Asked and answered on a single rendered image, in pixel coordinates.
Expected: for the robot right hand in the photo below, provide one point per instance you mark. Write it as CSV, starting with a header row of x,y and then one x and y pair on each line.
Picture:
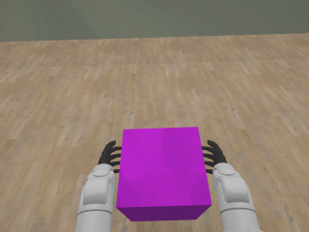
x,y
217,156

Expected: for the left robot forearm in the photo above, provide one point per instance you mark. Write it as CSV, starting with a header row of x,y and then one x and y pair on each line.
x,y
96,200

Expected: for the right robot forearm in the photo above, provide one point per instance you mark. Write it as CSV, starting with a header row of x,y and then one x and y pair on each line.
x,y
234,200

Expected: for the robot left hand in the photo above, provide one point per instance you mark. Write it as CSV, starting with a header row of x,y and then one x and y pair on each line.
x,y
106,156

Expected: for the carton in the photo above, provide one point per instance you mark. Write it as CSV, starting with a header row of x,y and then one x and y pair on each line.
x,y
162,175

